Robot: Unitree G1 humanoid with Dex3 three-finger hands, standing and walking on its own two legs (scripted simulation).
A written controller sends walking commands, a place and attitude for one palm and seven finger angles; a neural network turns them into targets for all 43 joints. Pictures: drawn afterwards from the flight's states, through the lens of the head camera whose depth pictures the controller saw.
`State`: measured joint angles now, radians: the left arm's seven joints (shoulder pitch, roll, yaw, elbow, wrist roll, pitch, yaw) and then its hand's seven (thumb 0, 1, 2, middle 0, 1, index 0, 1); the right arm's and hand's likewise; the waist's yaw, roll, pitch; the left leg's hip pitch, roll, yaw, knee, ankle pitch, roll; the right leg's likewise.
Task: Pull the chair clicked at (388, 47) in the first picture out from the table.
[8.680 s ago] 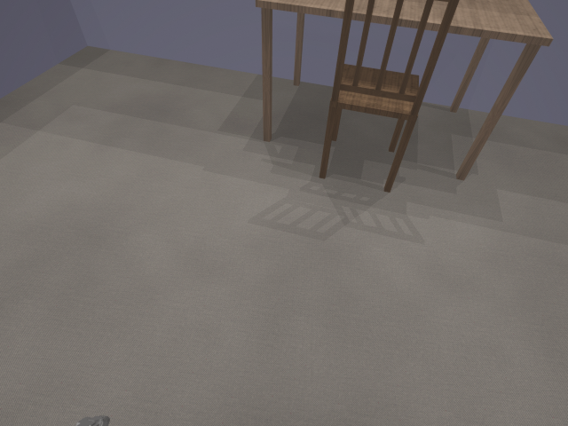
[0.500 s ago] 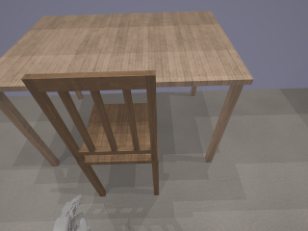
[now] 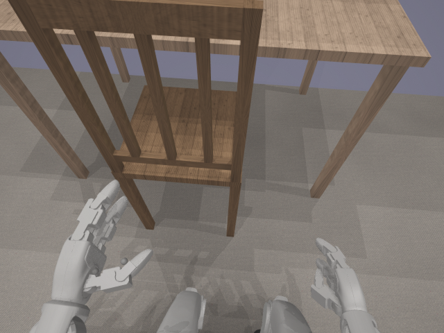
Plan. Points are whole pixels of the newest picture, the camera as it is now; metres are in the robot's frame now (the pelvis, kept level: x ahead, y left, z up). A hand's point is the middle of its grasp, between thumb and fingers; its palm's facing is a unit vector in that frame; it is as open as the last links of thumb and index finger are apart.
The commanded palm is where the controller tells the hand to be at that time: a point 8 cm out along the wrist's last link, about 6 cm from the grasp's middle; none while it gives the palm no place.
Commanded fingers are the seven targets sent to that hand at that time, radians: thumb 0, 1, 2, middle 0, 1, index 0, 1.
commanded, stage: raise the hand toward the chair's back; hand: left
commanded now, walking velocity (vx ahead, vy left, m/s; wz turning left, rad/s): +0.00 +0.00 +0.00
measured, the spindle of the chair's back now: (160, 109) +0.52 +0.20 +0.06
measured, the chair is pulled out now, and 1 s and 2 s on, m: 0.00 0.00 0.00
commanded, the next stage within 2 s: aim the fingers beside a spindle in 1.44 s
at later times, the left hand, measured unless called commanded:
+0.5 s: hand (111, 238) +0.24 +0.20 +0.07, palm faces +0.03 -1.00 -0.05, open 15.5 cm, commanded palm +0.21 +0.26 +0.07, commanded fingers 0.00 -0.48 0.31 -0.06 -0.08 -0.06 -0.08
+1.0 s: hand (102, 212) +0.27 +0.22 +0.08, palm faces +0.03 -1.00 -0.06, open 16.9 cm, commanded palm +0.25 +0.28 +0.08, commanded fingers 0.00 -0.50 0.30 -0.06 -0.08 -0.06 -0.08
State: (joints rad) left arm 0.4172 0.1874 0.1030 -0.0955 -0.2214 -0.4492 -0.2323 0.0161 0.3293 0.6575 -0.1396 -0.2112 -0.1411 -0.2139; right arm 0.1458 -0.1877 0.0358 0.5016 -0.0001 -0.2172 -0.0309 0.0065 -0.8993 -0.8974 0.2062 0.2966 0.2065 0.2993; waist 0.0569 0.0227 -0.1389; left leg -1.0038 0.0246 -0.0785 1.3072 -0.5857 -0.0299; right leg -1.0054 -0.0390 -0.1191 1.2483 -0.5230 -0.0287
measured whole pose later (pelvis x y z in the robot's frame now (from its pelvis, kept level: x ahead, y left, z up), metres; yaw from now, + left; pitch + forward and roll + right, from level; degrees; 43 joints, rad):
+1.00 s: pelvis +0.02 +0.02 +0.03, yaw -1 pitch +16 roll -2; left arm 0.27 0.25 0.23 0.06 -0.27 -0.36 -0.25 -0.01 -0.50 0.30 -0.06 -0.08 -0.06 -0.08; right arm 0.24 -0.24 0.02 0.54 0.01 -0.20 -0.05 0.01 -0.90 -0.90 0.21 0.30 0.21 0.30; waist -0.01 0.03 -0.14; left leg -0.87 0.02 -0.04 1.14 -0.55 0.01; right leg -0.87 -0.04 -0.08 1.07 -0.47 0.01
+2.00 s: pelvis +0.02 +0.01 +0.02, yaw -1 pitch +18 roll -2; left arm 0.12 0.23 0.21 0.20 -0.24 -0.40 -0.22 -0.01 -0.50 0.30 -0.06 -0.08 -0.06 -0.08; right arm 0.23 -0.25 0.02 0.55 0.01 -0.19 -0.04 0.01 -0.90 -0.90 0.21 0.30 0.21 0.30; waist -0.02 0.03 -0.14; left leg -0.93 0.02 -0.04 1.18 -0.55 -0.01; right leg -0.95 -0.04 -0.08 1.13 -0.48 0.00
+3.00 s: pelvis +0.01 +0.01 +0.00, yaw -2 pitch +22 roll -1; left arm -0.22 0.19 0.17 0.49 -0.15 -0.47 -0.09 -0.01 -0.50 0.30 -0.06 -0.08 -0.06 -0.08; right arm 0.21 -0.24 0.01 0.58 -0.01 -0.08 -0.01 0.01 -0.90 -0.90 0.21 0.30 0.21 0.30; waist -0.05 0.02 -0.16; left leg -1.10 0.02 -0.02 1.29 -0.58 0.00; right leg -1.13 -0.04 -0.06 1.24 -0.50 0.00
